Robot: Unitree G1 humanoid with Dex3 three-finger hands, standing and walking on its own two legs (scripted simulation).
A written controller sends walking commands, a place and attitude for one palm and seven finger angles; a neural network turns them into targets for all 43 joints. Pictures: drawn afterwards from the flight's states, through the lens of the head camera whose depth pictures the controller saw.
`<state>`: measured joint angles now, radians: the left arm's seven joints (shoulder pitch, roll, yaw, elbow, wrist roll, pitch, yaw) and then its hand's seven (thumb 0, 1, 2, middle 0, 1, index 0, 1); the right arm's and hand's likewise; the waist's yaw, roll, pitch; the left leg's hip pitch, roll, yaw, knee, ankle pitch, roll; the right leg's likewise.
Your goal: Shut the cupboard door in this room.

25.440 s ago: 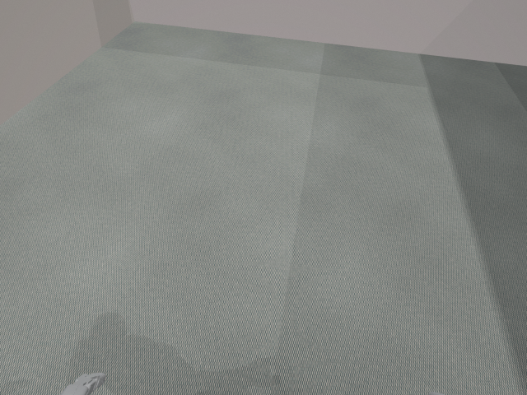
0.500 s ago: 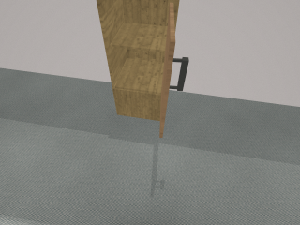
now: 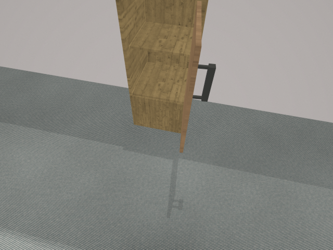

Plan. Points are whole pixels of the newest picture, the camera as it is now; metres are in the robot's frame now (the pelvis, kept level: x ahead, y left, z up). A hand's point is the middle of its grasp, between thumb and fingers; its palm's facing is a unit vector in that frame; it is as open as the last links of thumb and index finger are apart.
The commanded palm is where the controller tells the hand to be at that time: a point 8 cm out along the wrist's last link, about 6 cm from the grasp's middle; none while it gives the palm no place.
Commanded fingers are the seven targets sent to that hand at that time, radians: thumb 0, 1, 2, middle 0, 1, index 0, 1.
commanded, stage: turn or walk to find it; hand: left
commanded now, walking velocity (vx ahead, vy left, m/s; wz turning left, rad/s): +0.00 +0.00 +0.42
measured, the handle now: (202, 83) +0.68 -0.09 +0.00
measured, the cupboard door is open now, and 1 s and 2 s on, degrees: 96 96 96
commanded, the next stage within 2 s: stand and wait in 0.78 s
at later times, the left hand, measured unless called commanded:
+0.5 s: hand out of the picture +0.02 +0.24 -0.18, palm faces +0.20 -0.95 -0.22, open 7.4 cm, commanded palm none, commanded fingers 0.00 0.90 0.90 -0.20 -0.30 -0.20 -0.30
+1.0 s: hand out of the picture -0.02 +0.13 -0.15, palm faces +0.40 -0.87 -0.28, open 7.4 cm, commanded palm none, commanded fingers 0.00 0.90 0.90 -0.20 -0.30 -0.20 -0.30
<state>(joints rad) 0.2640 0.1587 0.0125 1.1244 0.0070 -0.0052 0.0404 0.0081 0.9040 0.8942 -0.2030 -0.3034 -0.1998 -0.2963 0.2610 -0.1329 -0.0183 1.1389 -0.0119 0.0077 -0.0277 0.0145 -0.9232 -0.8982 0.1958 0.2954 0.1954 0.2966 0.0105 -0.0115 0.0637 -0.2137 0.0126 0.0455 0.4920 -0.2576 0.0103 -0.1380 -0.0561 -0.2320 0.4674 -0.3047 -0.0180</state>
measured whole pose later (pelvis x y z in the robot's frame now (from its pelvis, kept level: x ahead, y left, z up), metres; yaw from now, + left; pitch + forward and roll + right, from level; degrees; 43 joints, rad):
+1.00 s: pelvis +0.02 -0.06 +0.00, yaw +23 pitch +1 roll +3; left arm 0.25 0.16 0.02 0.97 0.02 0.00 0.02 0.01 0.90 0.89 -0.21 -0.30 -0.20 -0.30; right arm 0.17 -0.26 -0.09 0.98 -0.02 0.06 0.01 0.01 -0.91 -0.90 0.19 0.30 0.19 0.30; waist 0.01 0.04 0.06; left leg -0.47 0.00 -0.05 1.06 -0.35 -0.05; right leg -0.23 -0.06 -0.11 0.50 -0.29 -0.05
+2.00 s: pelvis +0.02 -0.06 +0.00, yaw +7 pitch -1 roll -1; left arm 0.19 0.21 0.02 1.03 0.01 0.02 0.01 0.01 0.90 0.89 -0.20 -0.30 -0.20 -0.30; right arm 0.24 -0.15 -0.01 1.07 -0.02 0.01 -0.02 0.01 -0.91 -0.90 0.19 0.30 0.19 0.30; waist 0.01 -0.06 0.03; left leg -0.21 0.03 0.06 0.52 -0.31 0.02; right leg -0.25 0.00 -0.02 0.53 -0.31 0.00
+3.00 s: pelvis +0.03 -0.07 +0.01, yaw +7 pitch -2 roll +0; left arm 0.27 0.18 0.00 1.14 0.01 -0.02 0.03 0.01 0.90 0.89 -0.20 -0.30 -0.20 -0.30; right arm 0.25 -0.15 -0.02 1.15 -0.01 -0.02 -0.03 0.00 -0.90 -0.90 0.20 0.30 0.20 0.30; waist 0.00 -0.01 0.05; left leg -0.12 0.03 0.05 0.40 -0.25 0.00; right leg -0.12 -0.02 -0.03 0.39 -0.25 0.01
